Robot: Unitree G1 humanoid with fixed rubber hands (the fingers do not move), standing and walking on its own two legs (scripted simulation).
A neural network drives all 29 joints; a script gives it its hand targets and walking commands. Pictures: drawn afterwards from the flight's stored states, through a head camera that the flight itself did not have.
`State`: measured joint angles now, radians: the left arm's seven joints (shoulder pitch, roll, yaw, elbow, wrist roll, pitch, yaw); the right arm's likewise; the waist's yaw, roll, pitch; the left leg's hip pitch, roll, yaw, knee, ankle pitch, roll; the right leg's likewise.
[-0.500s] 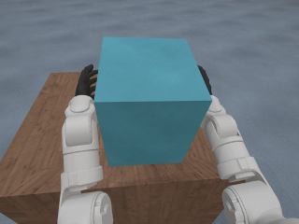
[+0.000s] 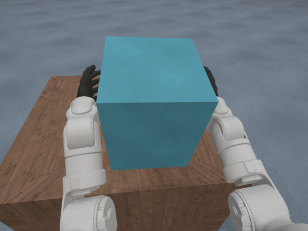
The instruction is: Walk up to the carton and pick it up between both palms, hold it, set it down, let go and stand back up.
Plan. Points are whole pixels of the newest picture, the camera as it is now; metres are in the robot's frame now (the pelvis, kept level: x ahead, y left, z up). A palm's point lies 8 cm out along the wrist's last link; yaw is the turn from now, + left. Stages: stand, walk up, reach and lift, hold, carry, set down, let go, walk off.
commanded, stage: hold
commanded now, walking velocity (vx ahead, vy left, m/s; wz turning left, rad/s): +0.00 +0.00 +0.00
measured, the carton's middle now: (149, 106) +0.36 +0.00 +0.18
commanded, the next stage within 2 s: set down in 0.86 s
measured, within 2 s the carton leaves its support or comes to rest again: neither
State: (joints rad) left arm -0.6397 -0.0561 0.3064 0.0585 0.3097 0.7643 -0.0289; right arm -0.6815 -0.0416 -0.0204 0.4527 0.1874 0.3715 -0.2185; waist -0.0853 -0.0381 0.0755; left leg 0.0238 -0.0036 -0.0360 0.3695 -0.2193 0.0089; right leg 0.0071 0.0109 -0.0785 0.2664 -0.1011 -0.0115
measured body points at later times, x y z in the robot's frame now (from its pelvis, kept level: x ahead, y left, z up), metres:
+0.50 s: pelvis +0.00 +0.00 +0.00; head -0.05 +0.02 +0.45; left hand +0.38 +0.15 +0.21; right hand +0.38 -0.15 +0.20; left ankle +0.00 +0.11 -0.75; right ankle +0.04 -0.11 -0.75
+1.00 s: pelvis +0.00 +0.00 +0.00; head -0.04 +0.02 +0.45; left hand +0.38 +0.15 +0.21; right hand +0.38 -0.15 +0.20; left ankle +0.00 +0.11 -0.75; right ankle +0.04 -0.11 -0.75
